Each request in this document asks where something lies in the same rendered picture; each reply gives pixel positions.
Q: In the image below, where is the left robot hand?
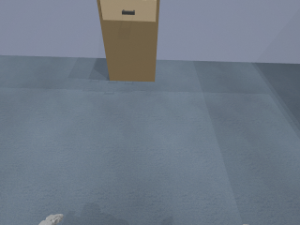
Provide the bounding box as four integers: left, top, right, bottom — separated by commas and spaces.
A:
38, 214, 64, 225

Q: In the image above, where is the drawer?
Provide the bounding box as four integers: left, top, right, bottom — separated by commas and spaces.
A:
99, 0, 157, 22

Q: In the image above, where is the cabinet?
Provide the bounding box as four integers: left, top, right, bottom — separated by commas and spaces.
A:
97, 0, 160, 82

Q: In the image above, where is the handle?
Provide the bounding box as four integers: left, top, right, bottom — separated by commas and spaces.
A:
122, 10, 135, 15

